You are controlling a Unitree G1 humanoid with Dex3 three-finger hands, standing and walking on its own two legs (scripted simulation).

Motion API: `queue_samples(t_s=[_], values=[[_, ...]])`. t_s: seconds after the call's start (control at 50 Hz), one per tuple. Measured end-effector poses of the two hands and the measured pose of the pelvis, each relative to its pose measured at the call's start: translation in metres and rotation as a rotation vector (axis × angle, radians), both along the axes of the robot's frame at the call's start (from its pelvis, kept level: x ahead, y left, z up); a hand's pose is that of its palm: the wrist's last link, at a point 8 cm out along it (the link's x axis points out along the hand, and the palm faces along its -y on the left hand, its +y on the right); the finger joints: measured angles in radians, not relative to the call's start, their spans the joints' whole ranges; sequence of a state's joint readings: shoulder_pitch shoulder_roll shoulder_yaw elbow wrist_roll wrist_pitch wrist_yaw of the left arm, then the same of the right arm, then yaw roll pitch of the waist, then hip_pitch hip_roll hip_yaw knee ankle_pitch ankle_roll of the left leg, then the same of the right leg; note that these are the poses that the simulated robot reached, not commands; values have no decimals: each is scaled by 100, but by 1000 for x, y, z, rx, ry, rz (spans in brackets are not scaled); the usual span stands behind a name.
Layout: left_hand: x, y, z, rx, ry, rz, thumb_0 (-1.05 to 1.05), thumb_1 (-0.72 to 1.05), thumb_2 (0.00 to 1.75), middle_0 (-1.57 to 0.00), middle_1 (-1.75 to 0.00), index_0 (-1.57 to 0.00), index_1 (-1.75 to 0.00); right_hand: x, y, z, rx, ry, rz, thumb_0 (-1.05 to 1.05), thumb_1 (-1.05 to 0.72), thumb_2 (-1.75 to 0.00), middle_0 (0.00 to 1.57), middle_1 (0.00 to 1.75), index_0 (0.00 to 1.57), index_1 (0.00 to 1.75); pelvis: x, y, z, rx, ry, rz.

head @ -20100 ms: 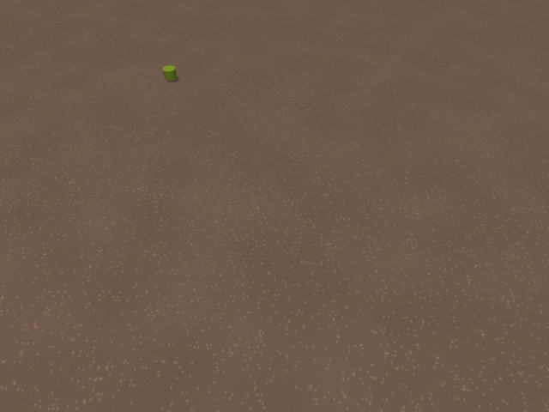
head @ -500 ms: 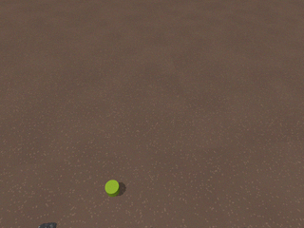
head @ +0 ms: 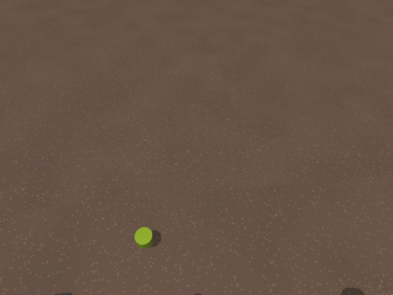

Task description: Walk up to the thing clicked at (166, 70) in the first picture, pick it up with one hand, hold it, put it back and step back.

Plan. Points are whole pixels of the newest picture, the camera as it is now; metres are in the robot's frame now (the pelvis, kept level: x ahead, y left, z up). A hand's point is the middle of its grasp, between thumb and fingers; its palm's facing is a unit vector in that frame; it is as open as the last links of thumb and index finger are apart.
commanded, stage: stand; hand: left
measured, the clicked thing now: (144, 237) +0.47 +0.24 -0.75
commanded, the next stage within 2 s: none
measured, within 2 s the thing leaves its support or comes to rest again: neither
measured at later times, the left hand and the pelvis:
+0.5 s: hand out of the picture +0.05 +0.24 -0.16, palm faces -0.01 -0.94 -0.34, open 7.4 cm; pelvis -0.01 -0.01 +0.00, yaw +0 degrees
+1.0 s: hand out of the picture +0.09 +0.24 -0.15, palm faces -0.02 -0.94 -0.34, open 7.4 cm; pelvis +0.00 -0.01 +0.00, yaw +0 degrees
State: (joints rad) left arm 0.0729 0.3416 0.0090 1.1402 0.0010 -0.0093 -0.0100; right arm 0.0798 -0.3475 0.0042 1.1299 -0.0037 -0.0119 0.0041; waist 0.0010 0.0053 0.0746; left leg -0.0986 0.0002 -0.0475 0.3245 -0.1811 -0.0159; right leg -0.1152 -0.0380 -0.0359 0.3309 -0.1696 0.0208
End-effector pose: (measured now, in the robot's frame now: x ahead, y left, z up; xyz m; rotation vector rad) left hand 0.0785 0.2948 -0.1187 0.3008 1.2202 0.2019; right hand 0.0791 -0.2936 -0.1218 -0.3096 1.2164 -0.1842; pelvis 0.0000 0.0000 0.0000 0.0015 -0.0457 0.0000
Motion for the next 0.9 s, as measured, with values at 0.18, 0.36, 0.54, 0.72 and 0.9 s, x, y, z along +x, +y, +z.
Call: queue_samples(t_s=[0.18,0.36,0.54,0.72,0.9], values=[[-14,-3,1,0,12,3,0,90,90,-20,-30,-20,-30,-6,-4,0,2,2,6,0,-90,-90,20,30,21,30,-6,-3,0,1,0,0],[-27,-5,0,4,33,10,0,90,90,-20,-30,-20,-30,-18,-8,-3,5,23,3,0,-90,-90,20,30,21,30,-10,-7,0,0,-1,1],[-31,-7,-1,4,52,12,0,90,90,-20,-30,-20,-30,-27,-11,-5,5,52,-1,0,-90,-90,20,30,21,30,-8,-10,0,0,7,0],[-21,-9,-1,3,46,1,1,90,90,-20,-30,-20,-30,-23,-13,-5,3,58,-6,0,-90,-90,20,30,21,30,-2,-11,0,-1,13,-3],[-3,-11,1,1,5,-11,0,90,90,-20,-30,-20,-30,-10,-13,-2,-4,24,-1,0,-90,-90,20,30,21,30,2,-11,0,-2,9,-5]])
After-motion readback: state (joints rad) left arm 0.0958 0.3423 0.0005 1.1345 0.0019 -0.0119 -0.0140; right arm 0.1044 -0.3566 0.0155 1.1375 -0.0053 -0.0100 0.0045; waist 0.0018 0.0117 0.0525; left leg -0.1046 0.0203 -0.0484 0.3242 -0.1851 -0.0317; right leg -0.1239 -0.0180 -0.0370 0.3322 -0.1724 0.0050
